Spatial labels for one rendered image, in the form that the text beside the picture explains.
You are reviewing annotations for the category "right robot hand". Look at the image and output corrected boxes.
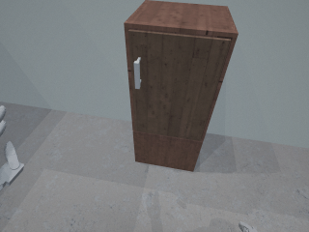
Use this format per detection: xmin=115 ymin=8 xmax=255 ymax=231
xmin=239 ymin=221 xmax=258 ymax=232

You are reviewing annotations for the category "handle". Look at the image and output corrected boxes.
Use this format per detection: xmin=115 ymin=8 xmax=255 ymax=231
xmin=133 ymin=57 xmax=142 ymax=89

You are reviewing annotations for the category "left robot hand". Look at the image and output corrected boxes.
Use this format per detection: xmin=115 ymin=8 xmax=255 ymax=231
xmin=0 ymin=105 xmax=24 ymax=191

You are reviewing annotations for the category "cupboard door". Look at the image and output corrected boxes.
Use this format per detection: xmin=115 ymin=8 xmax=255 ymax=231
xmin=128 ymin=29 xmax=231 ymax=141

